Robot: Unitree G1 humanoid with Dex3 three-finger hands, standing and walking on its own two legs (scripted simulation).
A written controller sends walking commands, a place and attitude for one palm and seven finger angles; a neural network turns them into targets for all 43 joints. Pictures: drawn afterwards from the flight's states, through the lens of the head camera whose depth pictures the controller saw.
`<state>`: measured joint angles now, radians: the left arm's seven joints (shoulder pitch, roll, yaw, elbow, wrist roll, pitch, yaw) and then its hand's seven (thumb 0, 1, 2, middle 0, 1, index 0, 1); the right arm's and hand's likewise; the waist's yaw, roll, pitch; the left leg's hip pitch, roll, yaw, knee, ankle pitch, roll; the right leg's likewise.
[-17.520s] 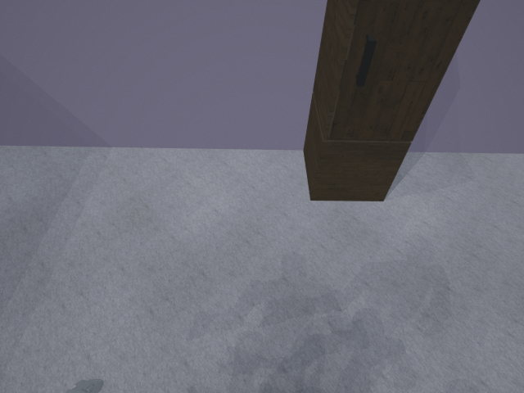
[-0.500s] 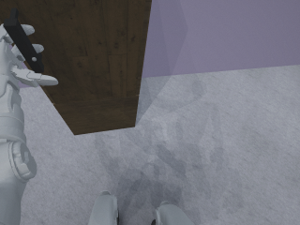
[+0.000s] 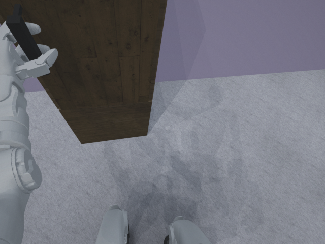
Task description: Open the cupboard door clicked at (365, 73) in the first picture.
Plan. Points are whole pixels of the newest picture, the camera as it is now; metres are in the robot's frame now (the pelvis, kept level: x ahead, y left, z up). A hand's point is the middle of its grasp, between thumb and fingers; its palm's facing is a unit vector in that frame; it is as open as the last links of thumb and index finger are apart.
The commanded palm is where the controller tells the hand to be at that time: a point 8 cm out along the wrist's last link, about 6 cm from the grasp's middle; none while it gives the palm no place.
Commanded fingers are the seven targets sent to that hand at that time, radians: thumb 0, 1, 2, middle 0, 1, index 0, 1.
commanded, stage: close the thumb around the handle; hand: left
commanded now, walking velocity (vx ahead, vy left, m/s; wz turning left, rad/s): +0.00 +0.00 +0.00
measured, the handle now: (32, 42) +0.57 +0.28 +0.09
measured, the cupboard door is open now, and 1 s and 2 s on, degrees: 0 29 55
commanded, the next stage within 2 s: pull the door open along its arc in 0.22 s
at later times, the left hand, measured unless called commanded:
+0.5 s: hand (40, 60) +0.51 +0.25 +0.09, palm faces +0.14 -0.99 +0.00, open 5.9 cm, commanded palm +0.47 +0.28 +0.08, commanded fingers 0.00 0.90 0.90 -0.40 -1.35 -0.40 -1.35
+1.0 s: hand (73, 109) +0.39 +0.16 +0.09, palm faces +0.36 -0.93 +0.06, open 6.4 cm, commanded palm +0.32 +0.21 +0.08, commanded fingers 0.00 0.90 0.90 -0.40 -1.35 -0.40 -1.35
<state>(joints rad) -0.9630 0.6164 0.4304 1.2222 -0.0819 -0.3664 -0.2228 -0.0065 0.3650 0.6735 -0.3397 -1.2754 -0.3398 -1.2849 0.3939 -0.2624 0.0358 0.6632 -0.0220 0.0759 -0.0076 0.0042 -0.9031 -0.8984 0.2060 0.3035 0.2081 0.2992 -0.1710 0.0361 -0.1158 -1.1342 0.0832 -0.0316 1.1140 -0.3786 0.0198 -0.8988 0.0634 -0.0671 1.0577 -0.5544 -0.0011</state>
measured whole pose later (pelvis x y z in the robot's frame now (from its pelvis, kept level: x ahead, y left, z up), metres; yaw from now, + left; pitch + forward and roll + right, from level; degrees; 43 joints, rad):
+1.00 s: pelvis +0.03 -0.01 +0.03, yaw +1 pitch +15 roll -2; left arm -0.17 0.09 0.16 0.34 -0.13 -0.29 0.24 0.00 0.68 0.74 -0.29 -1.31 -0.31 -1.25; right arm 0.26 -0.23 -0.01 0.54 -0.02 0.07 0.05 0.01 -0.91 -0.90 0.20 0.30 0.20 0.30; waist -0.04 0.04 -0.17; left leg -0.86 0.06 0.03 0.99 -0.40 0.01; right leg -0.66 0.03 -0.01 0.97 -0.57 0.00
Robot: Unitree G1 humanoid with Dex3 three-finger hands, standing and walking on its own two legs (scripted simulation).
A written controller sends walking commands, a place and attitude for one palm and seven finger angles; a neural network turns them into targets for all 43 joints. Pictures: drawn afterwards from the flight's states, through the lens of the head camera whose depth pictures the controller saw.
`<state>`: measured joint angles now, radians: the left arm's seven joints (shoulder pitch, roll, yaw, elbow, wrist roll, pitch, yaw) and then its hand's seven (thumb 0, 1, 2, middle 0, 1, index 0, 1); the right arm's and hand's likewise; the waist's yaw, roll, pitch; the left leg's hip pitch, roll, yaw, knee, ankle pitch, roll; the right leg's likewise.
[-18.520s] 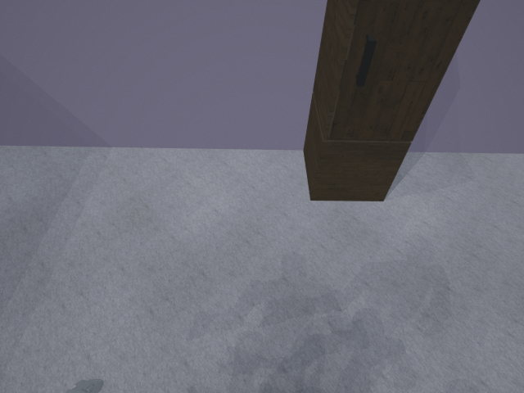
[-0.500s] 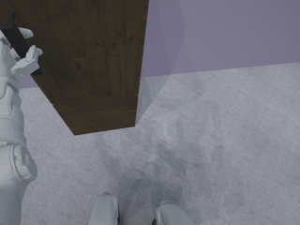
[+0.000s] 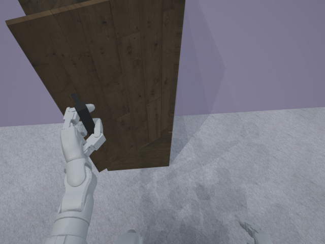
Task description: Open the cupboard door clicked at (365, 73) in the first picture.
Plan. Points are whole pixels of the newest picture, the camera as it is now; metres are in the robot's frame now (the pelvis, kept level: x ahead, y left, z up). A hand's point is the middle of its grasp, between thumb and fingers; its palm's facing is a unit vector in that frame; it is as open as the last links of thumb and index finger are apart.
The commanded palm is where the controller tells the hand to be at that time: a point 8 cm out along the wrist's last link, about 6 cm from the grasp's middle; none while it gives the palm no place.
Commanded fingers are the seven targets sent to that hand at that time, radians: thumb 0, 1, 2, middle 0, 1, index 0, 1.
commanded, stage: pull the door open along its arc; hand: left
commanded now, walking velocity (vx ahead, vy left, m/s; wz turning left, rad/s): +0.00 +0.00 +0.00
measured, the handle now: (86, 120) +0.41 +0.21 +0.06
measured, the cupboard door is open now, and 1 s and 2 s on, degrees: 29 55 55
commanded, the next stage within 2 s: open thumb and fingers to let go in 0.30 s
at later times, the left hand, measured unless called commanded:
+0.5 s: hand (144, 162) +0.29 +0.05 +0.07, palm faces +0.47 -0.88 -0.02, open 7.0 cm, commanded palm +0.25 +0.10 +0.06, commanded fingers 0.00 0.48 0.72 -0.37 -1.30 -0.37 -1.30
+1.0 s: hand (142, 164) +0.29 +0.06 +0.06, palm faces +0.46 -0.89 +0.00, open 13.6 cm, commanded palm +0.25 +0.10 +0.06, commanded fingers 0.00 -0.50 0.30 -0.22 -0.75 -0.22 -0.75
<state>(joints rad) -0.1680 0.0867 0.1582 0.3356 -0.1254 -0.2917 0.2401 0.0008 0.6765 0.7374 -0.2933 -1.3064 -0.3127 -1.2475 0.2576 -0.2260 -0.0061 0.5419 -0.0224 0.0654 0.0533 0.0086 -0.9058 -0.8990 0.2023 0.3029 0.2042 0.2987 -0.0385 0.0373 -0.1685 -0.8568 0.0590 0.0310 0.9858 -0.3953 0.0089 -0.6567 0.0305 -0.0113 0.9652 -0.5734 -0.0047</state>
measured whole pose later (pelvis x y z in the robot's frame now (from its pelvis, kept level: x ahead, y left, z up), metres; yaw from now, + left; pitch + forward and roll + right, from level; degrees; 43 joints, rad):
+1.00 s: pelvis -0.01 -0.05 +0.00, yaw +4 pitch +11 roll +2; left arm 0.07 -0.10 -0.13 0.17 0.05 -0.27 0.53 -0.01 -0.39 0.35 -0.30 -1.11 -0.29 -1.11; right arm 0.22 -0.21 -0.02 0.59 -0.07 0.06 0.01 0.01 -0.91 -0.90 0.20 0.30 0.20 0.30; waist -0.01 0.04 -0.17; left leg -0.79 0.03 -0.03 0.96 -0.36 -0.05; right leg -0.61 0.02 -0.08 1.02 -0.62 -0.08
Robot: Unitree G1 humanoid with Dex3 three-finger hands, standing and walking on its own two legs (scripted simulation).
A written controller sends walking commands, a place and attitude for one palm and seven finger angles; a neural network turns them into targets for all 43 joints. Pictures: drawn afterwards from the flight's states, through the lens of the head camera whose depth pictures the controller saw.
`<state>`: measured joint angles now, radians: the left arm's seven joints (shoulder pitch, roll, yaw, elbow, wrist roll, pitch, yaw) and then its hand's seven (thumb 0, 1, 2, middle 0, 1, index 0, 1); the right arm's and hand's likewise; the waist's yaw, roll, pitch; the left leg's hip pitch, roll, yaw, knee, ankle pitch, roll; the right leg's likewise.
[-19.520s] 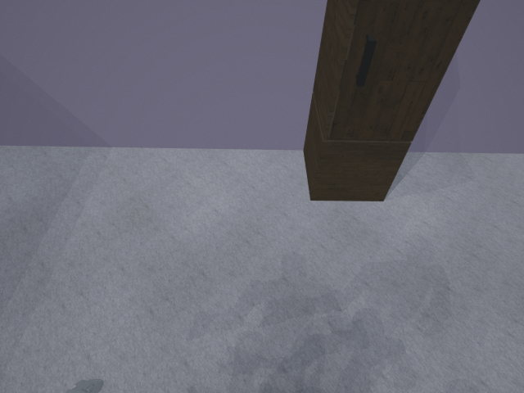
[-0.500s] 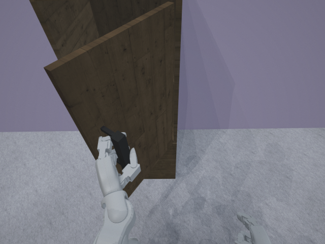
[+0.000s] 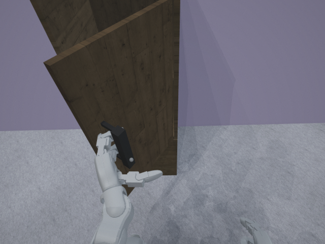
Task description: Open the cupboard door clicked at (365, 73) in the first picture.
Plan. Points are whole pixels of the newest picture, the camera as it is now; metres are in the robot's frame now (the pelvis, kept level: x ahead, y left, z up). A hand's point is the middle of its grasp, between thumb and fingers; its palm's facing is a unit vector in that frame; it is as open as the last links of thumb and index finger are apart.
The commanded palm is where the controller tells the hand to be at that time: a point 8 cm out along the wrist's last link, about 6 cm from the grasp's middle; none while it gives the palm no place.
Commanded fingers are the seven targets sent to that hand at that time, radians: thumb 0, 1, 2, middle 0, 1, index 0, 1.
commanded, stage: open thumb and fingers to let go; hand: left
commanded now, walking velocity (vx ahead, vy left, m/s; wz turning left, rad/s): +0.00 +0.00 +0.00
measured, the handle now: (118, 145) +0.35 +0.13 +0.06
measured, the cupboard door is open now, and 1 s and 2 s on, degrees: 55 55 55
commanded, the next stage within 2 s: slide the hand sideways off the handle in 0.22 s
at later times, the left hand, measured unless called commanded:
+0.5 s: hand (127, 170) +0.28 +0.10 +0.06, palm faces -0.08 -0.99 -0.06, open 16.3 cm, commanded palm +0.27 +0.14 +0.06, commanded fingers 0.00 -0.50 0.30 -0.15 -0.30 -0.15 -0.30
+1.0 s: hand (118, 184) +0.24 +0.11 +0.06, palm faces -0.03 -1.00 +0.01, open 16.4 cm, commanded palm +0.22 +0.17 +0.06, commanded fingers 0.00 -0.50 0.30 -0.15 -0.30 -0.15 -0.30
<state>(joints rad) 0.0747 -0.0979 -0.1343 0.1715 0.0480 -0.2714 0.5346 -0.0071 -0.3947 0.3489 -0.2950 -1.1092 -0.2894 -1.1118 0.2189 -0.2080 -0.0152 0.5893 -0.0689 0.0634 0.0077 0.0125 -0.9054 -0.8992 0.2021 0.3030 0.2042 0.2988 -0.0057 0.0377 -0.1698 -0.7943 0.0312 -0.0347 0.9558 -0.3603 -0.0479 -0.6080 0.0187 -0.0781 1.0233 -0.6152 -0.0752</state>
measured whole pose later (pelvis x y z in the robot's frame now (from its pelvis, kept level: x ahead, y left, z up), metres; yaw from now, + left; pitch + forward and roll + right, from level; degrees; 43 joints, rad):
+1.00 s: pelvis -0.01 +0.05 -0.01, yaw -2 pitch +11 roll -1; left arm 0.28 0.04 -0.24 -0.06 0.00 -0.31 0.18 -0.02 -0.51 0.30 -0.14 -0.30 -0.15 -0.30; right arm 0.24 -0.20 0.03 0.43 -0.02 0.03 0.03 0.01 -0.90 -0.90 0.20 0.30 0.21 0.30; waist -0.01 0.04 -0.13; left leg -0.85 0.03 0.00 1.04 -0.39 0.01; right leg -0.64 0.01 -0.04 1.05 -0.60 -0.01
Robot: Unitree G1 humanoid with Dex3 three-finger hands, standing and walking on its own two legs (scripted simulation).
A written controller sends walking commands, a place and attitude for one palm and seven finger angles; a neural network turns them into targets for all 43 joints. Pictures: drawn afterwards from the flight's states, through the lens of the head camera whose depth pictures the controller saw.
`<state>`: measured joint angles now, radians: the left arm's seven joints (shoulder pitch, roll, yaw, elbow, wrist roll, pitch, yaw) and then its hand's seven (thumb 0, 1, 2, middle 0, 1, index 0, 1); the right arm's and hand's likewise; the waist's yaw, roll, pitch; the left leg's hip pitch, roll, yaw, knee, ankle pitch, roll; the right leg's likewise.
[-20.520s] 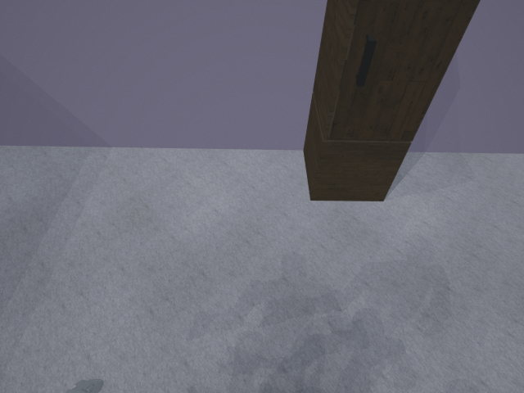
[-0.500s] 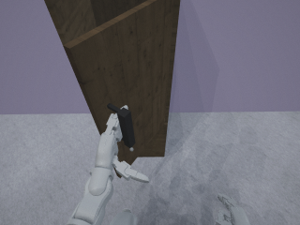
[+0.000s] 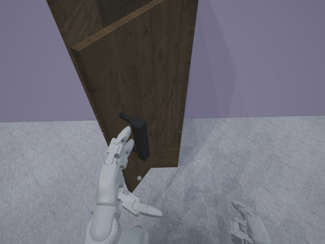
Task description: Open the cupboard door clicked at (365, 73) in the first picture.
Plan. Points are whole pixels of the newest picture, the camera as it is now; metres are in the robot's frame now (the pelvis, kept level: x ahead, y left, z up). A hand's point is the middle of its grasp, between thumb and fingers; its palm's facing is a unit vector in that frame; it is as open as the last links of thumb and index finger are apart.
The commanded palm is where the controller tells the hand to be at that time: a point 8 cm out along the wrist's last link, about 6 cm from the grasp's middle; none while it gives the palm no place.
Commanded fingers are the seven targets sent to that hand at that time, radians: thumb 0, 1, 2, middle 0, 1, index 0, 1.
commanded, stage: slide the hand sideways off the handle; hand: left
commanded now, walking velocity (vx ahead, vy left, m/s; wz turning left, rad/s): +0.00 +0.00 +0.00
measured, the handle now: (134, 137) +0.35 +0.09 +0.07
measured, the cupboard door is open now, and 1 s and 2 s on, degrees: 55 55 55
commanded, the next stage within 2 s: draw the hand back to the body in 0.52 s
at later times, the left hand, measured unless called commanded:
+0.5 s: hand (120, 201) +0.20 +0.10 +0.07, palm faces +0.03 -1.00 -0.03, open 16.4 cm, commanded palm +0.17 +0.16 +0.07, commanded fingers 0.00 -0.50 0.30 -0.15 -0.30 -0.15 -0.30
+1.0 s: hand (91, 198) +0.19 +0.14 +0.11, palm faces +0.04 -1.00 -0.05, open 16.4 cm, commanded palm +0.16 +0.20 +0.13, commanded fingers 0.00 -0.50 0.30 -0.15 -0.30 -0.15 -0.30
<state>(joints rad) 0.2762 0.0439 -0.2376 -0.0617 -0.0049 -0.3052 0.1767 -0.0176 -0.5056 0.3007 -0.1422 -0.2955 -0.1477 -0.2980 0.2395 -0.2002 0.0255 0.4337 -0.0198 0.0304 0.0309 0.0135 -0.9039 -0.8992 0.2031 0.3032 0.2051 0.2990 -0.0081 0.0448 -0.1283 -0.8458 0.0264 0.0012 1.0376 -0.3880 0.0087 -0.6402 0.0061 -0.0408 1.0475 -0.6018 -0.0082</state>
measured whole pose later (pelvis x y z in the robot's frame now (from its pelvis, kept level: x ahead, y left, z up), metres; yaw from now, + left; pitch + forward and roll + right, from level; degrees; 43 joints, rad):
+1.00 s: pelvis +0.01 -0.02 +0.01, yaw +1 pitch +9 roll -1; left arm 0.59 0.21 0.06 -0.33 -0.25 -0.25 -0.13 -0.02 -0.50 0.30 -0.15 -0.30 -0.15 -0.30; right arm 0.29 -0.22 0.02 0.43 0.03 -0.05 -0.06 0.02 -0.90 -0.90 0.20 0.30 0.21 0.30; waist 0.01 0.07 -0.16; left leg -0.76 0.04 -0.03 0.99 -0.39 -0.02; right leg -0.54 0.03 -0.07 0.98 -0.59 -0.03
